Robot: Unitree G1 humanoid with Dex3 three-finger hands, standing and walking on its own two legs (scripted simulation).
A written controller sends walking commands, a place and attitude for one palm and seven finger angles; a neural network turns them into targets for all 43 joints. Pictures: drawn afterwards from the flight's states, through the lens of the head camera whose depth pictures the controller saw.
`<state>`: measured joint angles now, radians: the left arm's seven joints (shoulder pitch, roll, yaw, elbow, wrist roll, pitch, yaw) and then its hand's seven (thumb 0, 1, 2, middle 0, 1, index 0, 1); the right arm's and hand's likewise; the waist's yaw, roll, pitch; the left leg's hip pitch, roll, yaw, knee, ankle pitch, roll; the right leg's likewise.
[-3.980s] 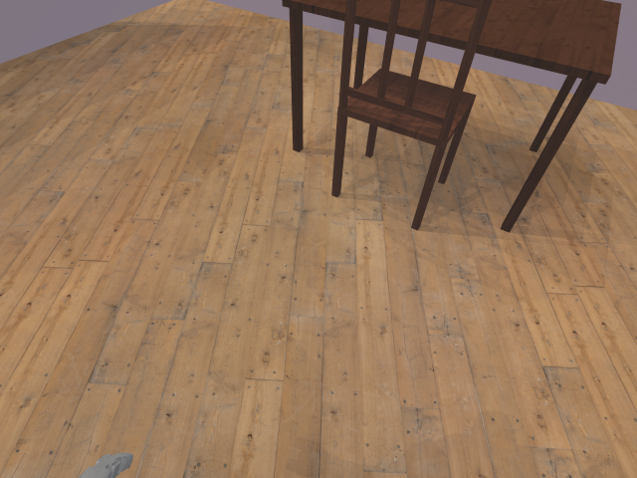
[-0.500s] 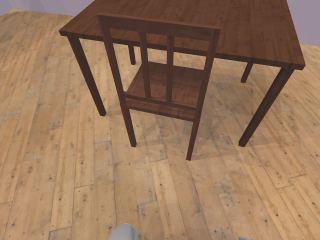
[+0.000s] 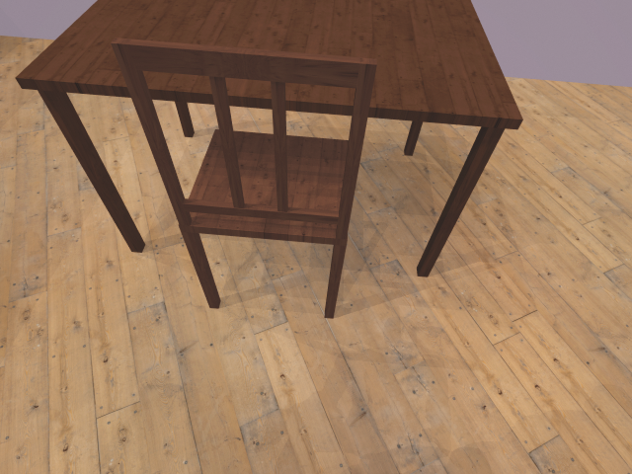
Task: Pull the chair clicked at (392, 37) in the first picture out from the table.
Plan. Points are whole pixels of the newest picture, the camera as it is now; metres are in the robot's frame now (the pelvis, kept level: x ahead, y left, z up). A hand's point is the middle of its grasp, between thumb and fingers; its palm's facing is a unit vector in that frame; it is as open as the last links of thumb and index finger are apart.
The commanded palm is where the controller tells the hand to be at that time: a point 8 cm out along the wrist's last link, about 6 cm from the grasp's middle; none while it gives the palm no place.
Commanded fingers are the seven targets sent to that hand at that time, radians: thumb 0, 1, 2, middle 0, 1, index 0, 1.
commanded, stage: take the last steps up to it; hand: left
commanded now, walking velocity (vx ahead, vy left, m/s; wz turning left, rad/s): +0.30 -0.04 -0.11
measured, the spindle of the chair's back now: (229, 151) +0.71 +0.21 -0.06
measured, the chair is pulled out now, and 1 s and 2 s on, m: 0.00 0.00 0.00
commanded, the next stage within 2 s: come to a stop and stand still in 0.68 s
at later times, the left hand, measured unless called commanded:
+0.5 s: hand out of the picture +0.05 +0.14 -0.19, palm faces +0.06 -0.99 -0.14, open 7.4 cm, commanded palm none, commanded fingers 0.00 0.90 0.90 -0.20 -0.30 -0.20 -0.30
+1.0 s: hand (246, 366) +0.30 +0.13 -0.17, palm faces +0.00 -0.97 -0.25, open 7.2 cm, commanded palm none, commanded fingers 0.00 0.90 0.90 -0.20 -0.30 -0.20 -0.30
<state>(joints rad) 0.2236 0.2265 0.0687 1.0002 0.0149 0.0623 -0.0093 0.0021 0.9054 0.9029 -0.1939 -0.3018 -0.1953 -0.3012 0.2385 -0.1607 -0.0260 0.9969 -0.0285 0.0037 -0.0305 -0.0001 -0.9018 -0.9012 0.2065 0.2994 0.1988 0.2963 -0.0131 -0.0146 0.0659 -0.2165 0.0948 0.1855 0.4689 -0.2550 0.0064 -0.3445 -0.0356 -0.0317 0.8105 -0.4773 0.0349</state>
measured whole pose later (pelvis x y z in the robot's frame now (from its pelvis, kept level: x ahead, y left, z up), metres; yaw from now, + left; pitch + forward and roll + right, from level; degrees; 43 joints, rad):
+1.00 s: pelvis +0.24 -0.06 -0.01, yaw -1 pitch +0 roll +1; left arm 0.19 0.15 0.02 1.06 0.01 -0.03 0.04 0.00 0.94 0.90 -0.20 -0.30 -0.20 -0.30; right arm 0.26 -0.15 -0.03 1.11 0.00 0.02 -0.03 0.00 -0.91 -0.90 0.20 0.30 0.19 0.30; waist -0.02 0.03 0.04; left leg -0.24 0.05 0.08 0.68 -0.48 -0.03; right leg -0.29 -0.03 -0.12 0.55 -0.26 -0.06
